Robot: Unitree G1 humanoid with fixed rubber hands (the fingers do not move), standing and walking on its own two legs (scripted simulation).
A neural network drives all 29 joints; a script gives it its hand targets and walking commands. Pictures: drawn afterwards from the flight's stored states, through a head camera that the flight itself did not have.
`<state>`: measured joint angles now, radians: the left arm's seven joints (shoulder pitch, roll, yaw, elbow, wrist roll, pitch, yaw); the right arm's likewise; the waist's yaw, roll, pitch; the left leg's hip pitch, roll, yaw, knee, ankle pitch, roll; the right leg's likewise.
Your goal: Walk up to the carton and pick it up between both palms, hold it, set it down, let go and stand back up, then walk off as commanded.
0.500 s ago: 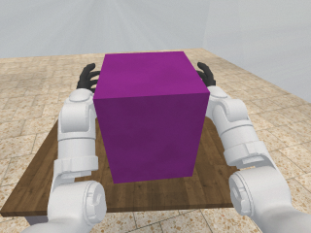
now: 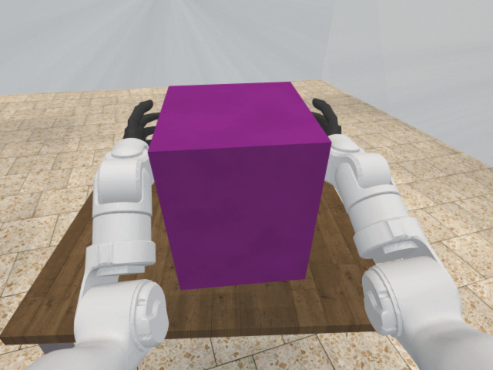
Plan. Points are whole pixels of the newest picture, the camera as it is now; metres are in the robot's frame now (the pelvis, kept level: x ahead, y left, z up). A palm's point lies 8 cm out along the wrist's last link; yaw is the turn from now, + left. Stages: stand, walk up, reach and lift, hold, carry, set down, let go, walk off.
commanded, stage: hold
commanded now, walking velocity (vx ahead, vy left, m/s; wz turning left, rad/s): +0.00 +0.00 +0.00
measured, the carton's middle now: (237, 182) +0.35 +0.01 +0.21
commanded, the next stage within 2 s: none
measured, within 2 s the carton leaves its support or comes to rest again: neither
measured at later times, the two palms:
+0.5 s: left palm (138, 151) +0.36 +0.16 +0.26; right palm (327, 147) +0.37 -0.14 +0.27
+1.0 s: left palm (138, 149) +0.37 +0.16 +0.26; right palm (327, 145) +0.37 -0.14 +0.27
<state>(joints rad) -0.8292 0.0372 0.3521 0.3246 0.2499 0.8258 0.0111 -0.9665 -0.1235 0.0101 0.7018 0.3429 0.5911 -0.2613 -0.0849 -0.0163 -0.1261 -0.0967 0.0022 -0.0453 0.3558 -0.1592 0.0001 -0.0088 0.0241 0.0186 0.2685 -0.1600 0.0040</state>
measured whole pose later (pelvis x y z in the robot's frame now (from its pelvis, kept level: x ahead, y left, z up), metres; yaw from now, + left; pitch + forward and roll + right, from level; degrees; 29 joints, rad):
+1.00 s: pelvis +0.00 +0.00 +0.00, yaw +0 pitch -6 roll -1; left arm -0.82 0.04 0.34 0.30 0.25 0.83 0.02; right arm -0.96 -0.12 0.01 0.68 0.34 0.59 -0.26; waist -0.09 -0.02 -0.12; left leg -0.10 0.00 -0.05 0.36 -0.16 0.00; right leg -0.01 0.03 0.02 0.26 -0.16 0.00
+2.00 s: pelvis +0.00 +0.00 +0.00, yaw +0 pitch -6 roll -1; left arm -0.83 0.04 0.35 0.31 0.25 0.83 0.01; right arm -0.97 -0.12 0.01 0.69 0.34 0.59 -0.26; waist -0.09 -0.02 -0.12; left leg -0.10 0.00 -0.05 0.36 -0.16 0.00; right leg -0.01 0.03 0.02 0.26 -0.16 0.00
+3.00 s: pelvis +0.00 +0.00 +0.00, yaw +0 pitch -6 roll -1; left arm -0.81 0.03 0.34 0.28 0.26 0.83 0.01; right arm -0.95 -0.13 0.02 0.67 0.35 0.60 -0.27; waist -0.09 -0.01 -0.12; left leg -0.09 0.00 -0.05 0.36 -0.17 0.00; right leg 0.00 0.03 0.02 0.26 -0.16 0.00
